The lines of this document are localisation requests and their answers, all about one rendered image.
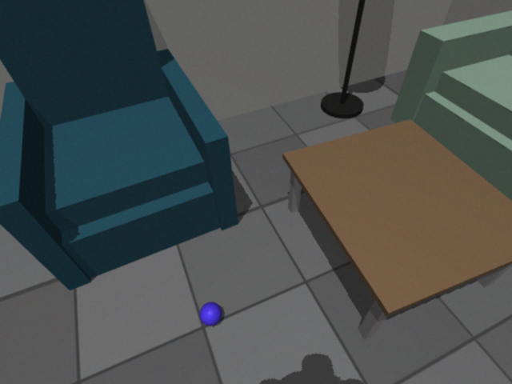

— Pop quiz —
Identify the sofa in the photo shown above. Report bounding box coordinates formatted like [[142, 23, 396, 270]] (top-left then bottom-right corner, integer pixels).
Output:
[[391, 10, 512, 201]]

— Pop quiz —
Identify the floor lamp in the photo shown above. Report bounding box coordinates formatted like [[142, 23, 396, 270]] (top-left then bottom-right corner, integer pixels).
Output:
[[321, 0, 365, 118]]

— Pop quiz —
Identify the coffee table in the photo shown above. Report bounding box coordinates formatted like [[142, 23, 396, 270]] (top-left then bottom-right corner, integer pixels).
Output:
[[282, 119, 512, 340]]

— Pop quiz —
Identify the ball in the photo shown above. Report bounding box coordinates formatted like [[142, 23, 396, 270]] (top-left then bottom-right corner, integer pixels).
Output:
[[199, 302, 222, 326]]

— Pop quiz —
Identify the armchair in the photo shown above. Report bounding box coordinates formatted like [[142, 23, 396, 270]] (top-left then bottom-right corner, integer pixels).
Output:
[[0, 0, 238, 290]]

